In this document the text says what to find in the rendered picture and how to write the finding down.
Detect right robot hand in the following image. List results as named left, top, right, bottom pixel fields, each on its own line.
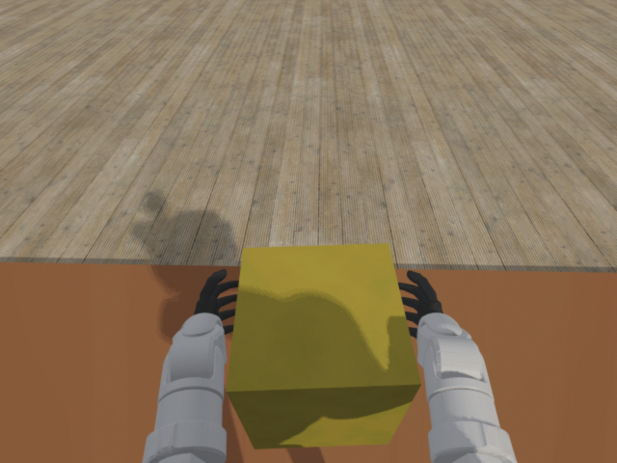
left=398, top=270, right=443, bottom=338

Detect left robot hand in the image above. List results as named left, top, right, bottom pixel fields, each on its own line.
left=194, top=269, right=239, bottom=334

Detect carton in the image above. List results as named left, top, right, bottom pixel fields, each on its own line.
left=226, top=243, right=421, bottom=449

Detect robot left forearm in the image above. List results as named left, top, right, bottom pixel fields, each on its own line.
left=142, top=313, right=227, bottom=463

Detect robot right forearm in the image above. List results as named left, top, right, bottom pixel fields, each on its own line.
left=416, top=313, right=518, bottom=463

